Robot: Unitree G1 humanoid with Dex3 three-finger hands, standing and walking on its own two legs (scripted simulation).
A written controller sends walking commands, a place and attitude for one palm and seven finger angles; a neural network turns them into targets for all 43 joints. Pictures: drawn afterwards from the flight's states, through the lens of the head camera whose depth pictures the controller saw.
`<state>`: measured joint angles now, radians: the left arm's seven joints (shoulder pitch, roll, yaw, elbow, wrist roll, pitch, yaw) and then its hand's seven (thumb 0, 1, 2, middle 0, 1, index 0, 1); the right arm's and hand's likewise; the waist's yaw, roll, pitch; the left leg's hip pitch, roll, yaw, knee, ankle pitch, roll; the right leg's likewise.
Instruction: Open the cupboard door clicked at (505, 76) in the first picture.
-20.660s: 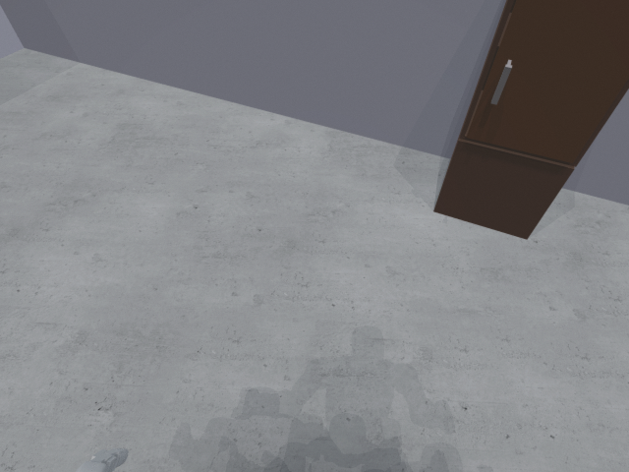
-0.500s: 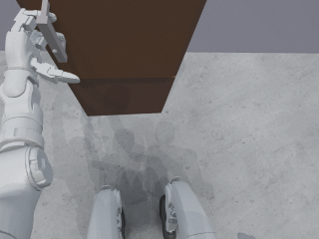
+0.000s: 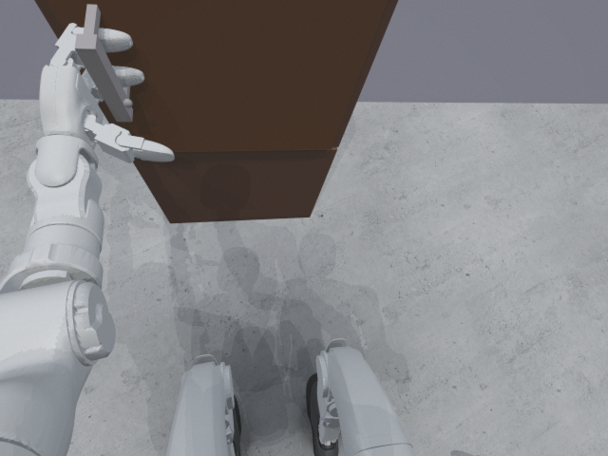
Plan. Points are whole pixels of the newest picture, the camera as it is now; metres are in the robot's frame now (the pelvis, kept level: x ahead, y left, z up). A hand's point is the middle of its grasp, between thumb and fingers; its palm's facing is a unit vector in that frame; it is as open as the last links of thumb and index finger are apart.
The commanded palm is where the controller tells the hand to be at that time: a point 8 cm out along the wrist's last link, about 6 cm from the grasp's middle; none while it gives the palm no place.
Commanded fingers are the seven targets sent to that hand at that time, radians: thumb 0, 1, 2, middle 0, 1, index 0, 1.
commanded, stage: slide the fingers in behind the handle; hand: left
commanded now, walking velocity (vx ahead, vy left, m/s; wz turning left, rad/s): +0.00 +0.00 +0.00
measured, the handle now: (109, 68) +0.58 +0.19 +0.04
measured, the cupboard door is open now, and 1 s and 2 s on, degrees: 0 0 34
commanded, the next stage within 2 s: close the thumb around the handle in 0.18 s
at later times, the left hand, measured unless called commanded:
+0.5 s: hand (133, 103) +0.54 +0.16 +0.04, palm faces +0.01 -1.00 -0.03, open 12.6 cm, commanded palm +0.52 +0.19 +0.04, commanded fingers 0.00 0.17 0.59 -0.35 -1.27 -0.35 -1.27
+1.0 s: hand (132, 103) +0.53 +0.16 +0.04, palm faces +0.00 -1.00 -0.02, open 5.4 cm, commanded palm +0.51 +0.19 +0.04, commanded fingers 0.00 0.90 0.90 -0.40 -1.35 -0.40 -1.35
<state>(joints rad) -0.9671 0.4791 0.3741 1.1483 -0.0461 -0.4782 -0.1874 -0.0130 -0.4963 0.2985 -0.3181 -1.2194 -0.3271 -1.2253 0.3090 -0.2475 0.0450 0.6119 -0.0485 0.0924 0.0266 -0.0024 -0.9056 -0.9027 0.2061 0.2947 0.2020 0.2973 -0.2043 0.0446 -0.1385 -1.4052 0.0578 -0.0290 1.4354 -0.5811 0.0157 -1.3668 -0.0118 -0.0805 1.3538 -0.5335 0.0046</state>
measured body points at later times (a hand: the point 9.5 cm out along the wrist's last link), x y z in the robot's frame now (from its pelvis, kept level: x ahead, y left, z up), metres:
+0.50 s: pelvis +0.00 +0.00 +0.00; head +0.19 +0.02 +0.41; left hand +0.53 +0.21 +0.04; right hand +0.02 -0.27 -0.11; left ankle +0.03 +0.11 -0.58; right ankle +0.05 -0.13 -0.58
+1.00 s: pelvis +0.01 +0.00 +0.01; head +0.19 +0.02 +0.42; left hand +0.53 +0.21 +0.04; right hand +0.03 -0.27 -0.11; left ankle +0.03 +0.11 -0.58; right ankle +0.05 -0.13 -0.58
